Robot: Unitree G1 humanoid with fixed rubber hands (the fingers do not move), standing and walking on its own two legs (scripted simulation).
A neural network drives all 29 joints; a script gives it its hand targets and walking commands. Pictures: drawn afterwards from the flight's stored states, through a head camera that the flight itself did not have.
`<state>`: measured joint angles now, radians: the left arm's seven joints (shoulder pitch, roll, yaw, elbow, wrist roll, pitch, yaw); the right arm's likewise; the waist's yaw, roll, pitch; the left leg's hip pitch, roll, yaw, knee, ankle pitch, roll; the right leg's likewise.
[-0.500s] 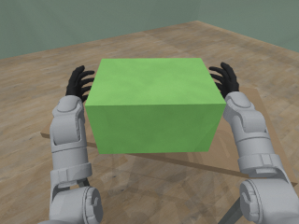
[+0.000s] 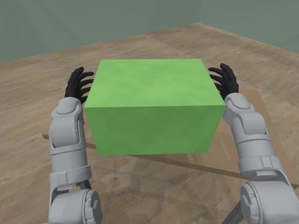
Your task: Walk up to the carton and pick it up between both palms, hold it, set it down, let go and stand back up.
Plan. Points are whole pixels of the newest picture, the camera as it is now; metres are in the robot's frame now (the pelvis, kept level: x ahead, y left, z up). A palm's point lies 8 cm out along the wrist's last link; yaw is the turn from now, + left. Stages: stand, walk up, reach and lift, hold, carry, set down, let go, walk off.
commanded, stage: hold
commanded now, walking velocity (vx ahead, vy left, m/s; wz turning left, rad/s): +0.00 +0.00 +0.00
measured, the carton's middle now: (152, 104) +0.38 +0.01 +0.16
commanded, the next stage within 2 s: set down in 0.72 s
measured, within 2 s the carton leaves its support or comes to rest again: neither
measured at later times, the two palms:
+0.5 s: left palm (77, 97) +0.34 +0.20 +0.21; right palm (230, 94) +0.35 -0.19 +0.21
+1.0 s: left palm (79, 93) +0.36 +0.19 +0.21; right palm (230, 93) +0.36 -0.19 +0.21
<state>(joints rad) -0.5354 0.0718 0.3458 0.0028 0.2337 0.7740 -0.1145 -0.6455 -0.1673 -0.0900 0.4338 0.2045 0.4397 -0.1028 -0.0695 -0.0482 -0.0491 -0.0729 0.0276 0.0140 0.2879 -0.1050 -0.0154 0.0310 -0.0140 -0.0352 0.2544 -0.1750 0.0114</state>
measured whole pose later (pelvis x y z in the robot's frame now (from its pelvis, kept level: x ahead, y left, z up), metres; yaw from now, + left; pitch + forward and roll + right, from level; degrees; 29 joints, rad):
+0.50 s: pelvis +0.00 +0.00 +0.00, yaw +0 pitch -6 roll +0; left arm -0.56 0.07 0.35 0.04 0.24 0.76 -0.11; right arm -0.66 -0.17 -0.10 0.46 0.20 0.43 -0.10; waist -0.08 -0.05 -0.05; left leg -0.08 0.03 0.01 0.28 -0.10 -0.01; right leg 0.02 -0.01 -0.04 0.26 -0.17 0.01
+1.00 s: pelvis +0.00 +0.00 +0.00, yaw +0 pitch -8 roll +0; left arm -0.61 0.06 0.36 0.12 0.28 0.63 -0.13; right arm -0.66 -0.11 -0.20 0.52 0.08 0.28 -0.05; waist -0.06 -0.08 -0.01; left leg -0.03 0.02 0.02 0.27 -0.10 -0.01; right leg 0.06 -0.02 -0.03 0.26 -0.19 0.01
